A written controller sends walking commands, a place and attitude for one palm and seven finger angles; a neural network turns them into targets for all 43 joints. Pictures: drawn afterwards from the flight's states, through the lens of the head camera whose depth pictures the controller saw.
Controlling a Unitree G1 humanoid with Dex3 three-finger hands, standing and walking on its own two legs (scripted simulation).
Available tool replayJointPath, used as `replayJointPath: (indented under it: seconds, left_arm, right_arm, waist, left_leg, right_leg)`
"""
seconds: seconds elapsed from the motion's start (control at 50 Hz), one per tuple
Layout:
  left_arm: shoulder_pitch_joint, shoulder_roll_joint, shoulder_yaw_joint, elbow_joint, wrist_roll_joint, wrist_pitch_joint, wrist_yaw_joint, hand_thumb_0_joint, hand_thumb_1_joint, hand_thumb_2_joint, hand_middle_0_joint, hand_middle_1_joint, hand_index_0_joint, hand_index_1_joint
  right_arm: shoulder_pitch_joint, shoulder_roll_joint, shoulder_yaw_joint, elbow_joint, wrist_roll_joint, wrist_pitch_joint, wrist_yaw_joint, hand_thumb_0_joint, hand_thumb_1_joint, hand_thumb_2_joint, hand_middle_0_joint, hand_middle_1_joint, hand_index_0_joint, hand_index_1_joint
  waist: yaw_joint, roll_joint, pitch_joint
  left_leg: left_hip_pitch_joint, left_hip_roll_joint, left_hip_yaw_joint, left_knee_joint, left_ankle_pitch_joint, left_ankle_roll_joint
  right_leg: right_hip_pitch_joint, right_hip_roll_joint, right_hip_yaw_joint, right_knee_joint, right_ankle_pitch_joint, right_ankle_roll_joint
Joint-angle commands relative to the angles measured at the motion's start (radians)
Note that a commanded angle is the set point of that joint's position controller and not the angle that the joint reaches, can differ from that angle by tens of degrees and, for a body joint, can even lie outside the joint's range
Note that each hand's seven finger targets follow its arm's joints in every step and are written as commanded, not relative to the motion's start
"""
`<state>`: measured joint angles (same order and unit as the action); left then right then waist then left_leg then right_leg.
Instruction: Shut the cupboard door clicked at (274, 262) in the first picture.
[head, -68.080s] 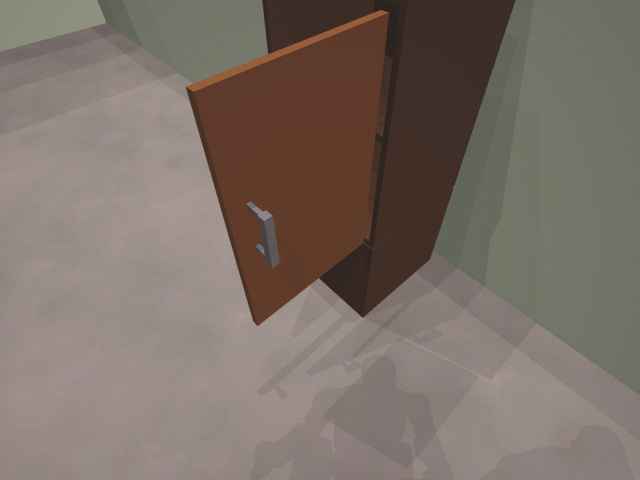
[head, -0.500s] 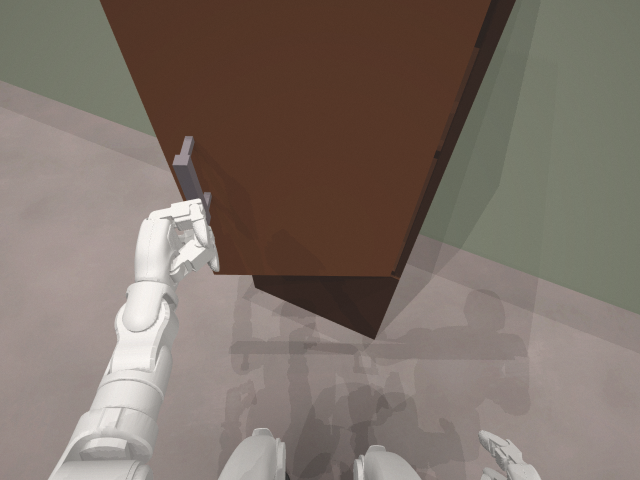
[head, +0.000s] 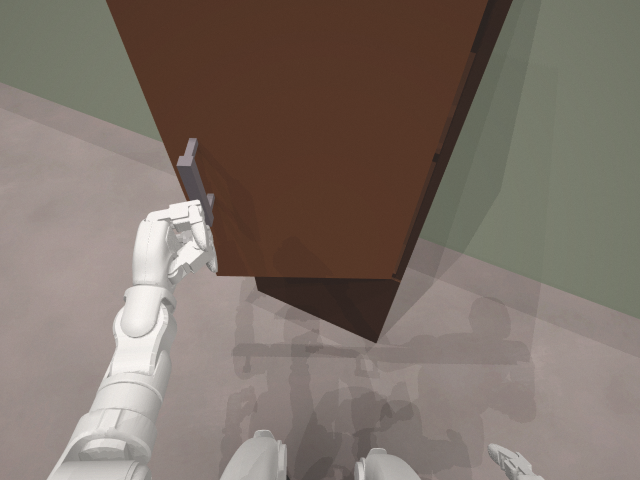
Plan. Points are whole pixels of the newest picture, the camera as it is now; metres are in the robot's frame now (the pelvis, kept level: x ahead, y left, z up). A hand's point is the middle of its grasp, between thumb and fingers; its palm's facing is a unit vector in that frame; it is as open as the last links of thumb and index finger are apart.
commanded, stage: push the door shut along its arc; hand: left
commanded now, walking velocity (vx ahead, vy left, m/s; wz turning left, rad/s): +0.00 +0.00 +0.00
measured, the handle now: (199, 184) +0.50 +0.19 +0.05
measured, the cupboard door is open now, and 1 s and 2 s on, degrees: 25 11 0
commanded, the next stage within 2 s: pull the fist back off the door in 1.86 s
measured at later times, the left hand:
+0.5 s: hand (214, 207) +0.45 +0.16 +0.06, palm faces -0.09 -1.00 -0.01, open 3.1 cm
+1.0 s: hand (245, 178) +0.51 +0.12 +0.06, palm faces -0.24 -0.97 -0.04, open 3.1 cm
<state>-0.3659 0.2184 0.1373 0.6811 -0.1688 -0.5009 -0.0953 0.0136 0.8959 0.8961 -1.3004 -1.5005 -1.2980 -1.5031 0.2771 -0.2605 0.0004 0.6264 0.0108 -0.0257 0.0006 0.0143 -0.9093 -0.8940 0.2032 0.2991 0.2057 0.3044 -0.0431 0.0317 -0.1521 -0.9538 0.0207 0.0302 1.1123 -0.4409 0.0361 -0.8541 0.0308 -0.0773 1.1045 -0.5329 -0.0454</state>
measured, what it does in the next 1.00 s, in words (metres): stands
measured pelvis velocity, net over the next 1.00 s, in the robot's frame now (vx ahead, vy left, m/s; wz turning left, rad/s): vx -0.01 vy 0.01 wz -0.02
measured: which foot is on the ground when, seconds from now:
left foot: down 0.00-1.00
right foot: down 0.00-1.00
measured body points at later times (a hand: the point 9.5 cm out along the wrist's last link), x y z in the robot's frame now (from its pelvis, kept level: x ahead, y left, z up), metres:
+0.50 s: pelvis +0.00 +0.00 -0.01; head +0.10 +0.01 +0.43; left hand +0.45 +0.21 +0.06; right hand +0.06 -0.26 -0.13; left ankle +0.05 +0.10 -0.65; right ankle +0.00 -0.10 -0.65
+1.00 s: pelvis -0.01 +0.01 -0.03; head +0.13 +0.03 +0.40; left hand +0.52 +0.18 +0.06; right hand +0.00 -0.26 -0.14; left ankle +0.05 +0.10 -0.65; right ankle +0.00 -0.10 -0.65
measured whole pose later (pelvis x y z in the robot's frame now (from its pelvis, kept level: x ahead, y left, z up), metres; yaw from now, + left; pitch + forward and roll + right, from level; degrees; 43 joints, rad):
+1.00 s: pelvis -0.01 +0.01 -0.03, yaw -1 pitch +25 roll -4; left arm -1.01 0.42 0.20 1.22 -0.11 -0.41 -0.29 0.01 0.90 0.90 -1.30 -1.50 -1.30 -1.50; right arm 0.37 -0.28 0.02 0.68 0.00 -0.03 0.02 0.01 -0.91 -0.89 0.20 0.30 0.21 0.30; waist -0.17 0.05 -0.15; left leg -1.21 0.03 0.01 1.24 -0.46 0.06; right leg -1.09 0.04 -0.10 1.20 -0.54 -0.03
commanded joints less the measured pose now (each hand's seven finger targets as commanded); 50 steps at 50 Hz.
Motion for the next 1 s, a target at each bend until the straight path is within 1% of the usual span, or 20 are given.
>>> replayJointPath:
  seconds: [0.0, 0.04, 0.1, 0.18, 0.2, 0.22, 0.28, 0.3, 0.34, 0.44, 0.48, 0.52, 0.54, 0.6, 0.68, 0.76, 0.84, 0.92, 0.94, 0.98]
  left_arm:
    - [-0.354, 0.147, 0.043, -0.133, -0.015, -0.003, -0.026, 0.000, 0.900, 0.900, -1.300, -1.500, -1.300, -1.500]
    - [-0.458, 0.176, 0.063, -0.112, -0.012, -0.007, -0.027, 0.000, 0.900, 0.900, -1.300, -1.500, -1.300, -1.500]
    - [-0.571, 0.254, 0.119, -0.112, -0.008, -0.055, -0.028, 0.000, 0.900, 0.900, -1.300, -1.500, -1.300, -1.500]
    - [-0.647, 0.221, 0.074, -0.035, 0.012, -0.089, -0.062, 0.000, 0.900, 0.900, -1.300, -1.500, -1.300, -1.500]
    - [-0.640, 0.218, 0.070, -0.023, 0.009, -0.084, -0.076, 0.000, 0.900, 0.900, -1.300, -1.500, -1.300, -1.500]
    - [-0.596, 0.223, 0.079, 0.049, 0.013, -0.063, -0.091, 0.000, 0.900, 0.900, -1.300, -1.500, -1.300, -1.500]
    - [-0.627, 0.256, 0.094, 0.149, 0.003, -0.003, -0.137, 0.000, 0.900, 0.900, -1.300, -1.500, -1.300, -1.500]
    - [-0.631, 0.261, 0.103, 0.144, -0.005, 0.004, -0.150, 0.000, 0.900, 0.900, -1.300, -1.500, -1.300, -1.500]
    - [-0.655, 0.228, 0.078, 0.151, -0.011, 0.020, -0.172, 0.000, 0.900, 0.900, -1.300, -1.500, -1.300, -1.500]
    - [-0.780, 0.249, 0.088, 0.175, -0.013, 0.000, -0.182, 0.000, 0.900, 0.900, -1.300, -1.500, -1.300, -1.500]
    - [-0.836, 0.248, 0.072, 0.195, -0.001, -0.006, -0.186, 0.000, 0.900, 0.900, -1.300, -1.500, -1.300, -1.500]
    - [-0.871, 0.269, 0.078, 0.189, 0.014, -0.021, -0.190, 0.000, 0.900, 0.900, -1.300, -1.500, -1.300, -1.500]
    - [-0.893, 0.234, 0.041, 0.200, 0.017, -0.019, -0.194, 0.000, 0.900, 0.900, -1.300, -1.500, -1.300, -1.500]
    - [-0.953, 0.269, 0.060, 0.233, 0.019, -0.010, -0.199, 0.000, 0.900, 0.900, -1.300, -1.500, -1.300, -1.500]
    - [-1.022, 0.296, 0.074, 0.258, 0.020, 0.006, -0.203, 0.000, 0.900, 0.900, -1.300, -1.500, -1.300, -1.500]
    - [-1.113, 0.297, 0.052, 0.263, 0.040, 0.005, -0.207, 0.000, 0.900, 0.900, -1.300, -1.500, -1.300, -1.500]
    - [-1.153, 0.278, 0.030, 0.296, 0.054, 0.013, -0.206, 0.000, 0.900, 0.900, -1.300, -1.500, -1.300, -1.500]
    - [-1.215, 0.324, 0.067, 0.279, 0.052, 0.019, -0.209, 0.000, 0.900, 0.900, -1.300, -1.500, -1.300, -1.500]
    - [-1.183, 0.333, 0.074, 0.315, 0.058, 0.030, -0.211, 0.000, 0.900, 0.900, -1.300, -1.500, -1.300, -1.500]
    - [-1.215, 0.350, 0.085, 0.343, 0.058, 0.045, -0.213, 0.000, 0.900, 0.900, -1.300, -1.500, -1.300, -1.500]
  right_arm:
    - [0.033, -0.142, -0.049, -0.119, 0.012, -0.034, -0.019, 0.000, -0.900, -0.900, 0.200, 0.300, 0.200, 0.300]
    - [0.026, -0.137, -0.044, -0.111, 0.013, -0.031, -0.026, 0.000, -0.900, -0.900, 0.200, 0.300, 0.200, 0.300]
    - [0.029, -0.136, -0.041, -0.101, 0.008, -0.038, -0.034, 0.000, -0.900, -0.900, 0.200, 0.300, 0.200, 0.300]
    - [0.043, -0.136, -0.040, -0.078, 0.002, -0.047, -0.027, 0.000, -0.900, -0.900, 0.200, 0.300, 0.200, 0.300]
    - [0.060, -0.142, -0.045, -0.077, 0.002, -0.049, -0.023, 0.000, -0.900, -0.900, 0.200, 0.300, 0.200, 0.300]
    - [0.070, -0.146, -0.045, -0.070, 0.003, -0.043, -0.020, 0.000, -0.900, -0.900, 0.200, 0.300, 0.200, 0.300]
    - [0.096, -0.155, -0.045, -0.072, 0.011, -0.024, -0.020, 0.000, -0.900, -0.900, 0.200, 0.300, 0.200, 0.300]
    - [0.108, -0.156, -0.045, -0.079, 0.013, -0.023, -0.020, 0.000, -0.900, -0.900, 0.200, 0.300, 0.200, 0.300]
    - [0.114, -0.155, -0.049, -0.078, 0.017, -0.016, -0.017, 0.000, -0.900, -0.900, 0.200, 0.300, 0.200, 0.300]
    - [0.141, -0.163, -0.054, -0.055, 0.015, -0.013, -0.017, 0.000, -0.900, -0.900, 0.200, 0.300, 0.200, 0.300]
    - [0.153, -0.165, -0.054, -0.045, 0.013, -0.013, -0.015, 0.000, -0.900, -0.900, 0.200, 0.300, 0.200, 0.300]
    - [0.164, -0.172, -0.058, -0.037, 0.010, -0.015, -0.012, 0.000, -0.900, -0.900, 0.200, 0.300, 0.200, 0.300]
    - [0.164, -0.170, -0.057, -0.034, 0.010, -0.014, -0.010, 0.000, -0.900, -0.900, 0.200, 0.300, 0.200, 0.300]
    - [0.186, -0.184, -0.058, -0.025, 0.007, -0.016, -0.011, 0.000, -0.900, -0.900, 0.200, 0.300, 0.200, 0.300]
    - [0.196, -0.189, -0.055, -0.017, 0.006, -0.018, -0.010, 0.000, -0.900, -0.900, 0.200, 0.300, 0.200, 0.300]
    - [0.213, -0.196, -0.054, -0.004, 0.001, -0.024, -0.008, 0.000, -0.900, -0.900, 0.200, 0.300, 0.200, 0.300]
    - [0.226, -0.200, -0.055, 0.002, -0.006, -0.025, -0.002, 0.000, -0.900, -0.900, 0.200, 0.300, 0.200, 0.300]
    - [0.247, -0.209, -0.055, 0.001, -0.010, -0.028, 0.001, 0.000, -0.900, -0.900, 0.200, 0.300, 0.200, 0.300]
    - [0.251, -0.207, -0.054, 0.003, -0.009, -0.024, 0.003, 0.000, -0.900, -0.900, 0.200, 0.300, 0.200, 0.300]
    - [0.258, -0.207, -0.048, 0.006, -0.011, -0.022, 0.004, 0.000, -0.900, -0.900, 0.200, 0.300, 0.200, 0.300]
  waist:
    - [-0.036, -0.035, -0.273]
    - [-0.049, -0.063, -0.267]
    - [-0.047, -0.028, -0.301]
    - [-0.058, 0.066, -0.374]
    - [-0.061, 0.089, -0.404]
    - [-0.055, 0.056, -0.392]
    - [-0.077, -0.023, -0.363]
    - [-0.064, -0.005, -0.380]
    - [-0.073, 0.013, -0.382]
    - [-0.110, -0.022, -0.351]
    - [-0.125, -0.009, -0.347]
    - [-0.119, 0.051, -0.405]
    - [-0.130, 0.085, -0.396]
    - [-0.150, 0.074, -0.389]
    - [-0.163, 0.074, -0.424]
    - [-0.184, 0.127, -0.447]
    - [-0.203, 0.142, -0.447]
    - [-0.204, 0.158, -0.512]
    - [-0.200, 0.141, -0.501]
    - [-0.214, 0.128, -0.472]
  left_leg:
    - [0.270, -0.015, -0.070, -0.150, 0.122, -0.001]
    - [0.237, -0.016, -0.065, -0.136, 0.103, 0.002]
    - [0.224, -0.016, -0.066, -0.108, 0.098, 0.004]
    - [0.297, -0.012, -0.082, -0.092, 0.139, -0.005]
    - [0.326, -0.010, -0.090, -0.088, 0.170, -0.006]
    - [0.311, -0.008, -0.089, -0.088, 0.177, -0.008]
    - [0.223, -0.008, -0.081, -0.079, 0.168, 0.002]
    - [0.226, -0.012, -0.082, -0.077, 0.192, 0.003]
    - [0.256, -0.009, -0.083, -0.079, 0.213, 0.001]
    - [0.239, -0.004, -0.096, -0.060, 0.192, 0.008]
    - [0.233, -0.003, -0.102, -0.052, 0.178, 0.009]
    - [0.292, 0.000, -0.115, -0.049, 0.199, 0.003]
    - [0.315, 0.001, -0.123, -0.053, 0.192, 0.000]
    - [0.313, 0.004, -0.142, -0.050, 0.161, 0.003]
    - [0.307, 0.007, -0.148, -0.042, 0.154, 0.004]
    - [0.343, 0.014, -0.168, -0.032, 0.159, -0.001]
    - [0.380, 0.022, -0.198, -0.034, 0.158, -0.007]
    - [0.400, 0.023, -0.199, -0.017, 0.212, -0.005]
    - [0.388, 0.023, -0.197, -0.017, 0.216, -0.006]
    - [0.343, 0.021, -0.188, -0.008, 0.199, -0.001]
  right_leg:
    - [0.062, 0.001, 0.084, -0.209, 0.222, 0.026]
    - [0.064, -0.005, 0.098, -0.210, 0.206, 0.032]
    - [0.065, -0.006, 0.116, -0.194, 0.192, 0.028]
    - [-0.001, 0.000, 0.097, -0.153, 0.223, 0.019]
    - [-0.012, 0.004, 0.088, -0.141, 0.245, 0.016]
    - [-0.007, 0.004, 0.086, -0.144, 0.255, 0.017]
    - [0.029, 0.001, 0.099, -0.154, 0.274, 0.026]
    - [0.042, 0.003, 0.099, -0.147, 0.296, 0.022]
    - [0.019, 0.002, 0.090, -0.147, 0.310, 0.020]
    - [-0.043, 0.008, 0.087, -0.143, 0.272, 0.021]
    - [-0.071, 0.008, 0.085, -0.137, 0.249, 0.020]
    - [-0.110, 0.009, 0.076, -0.119, 0.238, 0.013]
    - [-0.145, 0.010, 0.070, -0.121, 0.219, 0.010]
    - [-0.186, 0.016, 0.061, -0.118, 0.180, 0.006]
    - [-0.190, 0.018, 0.061, -0.113, 0.170, 0.007]
    - [-0.259, 0.017, 0.053, -0.095, 0.161, 0.004]
    - [-0.317, 0.019, 0.040, -0.085, 0.154, 0.001]
    - [-0.308, 0.021, 0.041, -0.073, 0.181, 0.000]
    - [-0.296, 0.025, 0.038, -0.076, 0.181, -0.002]
    - [-0.290, 0.026, 0.040, -0.078, 0.174, 0.000]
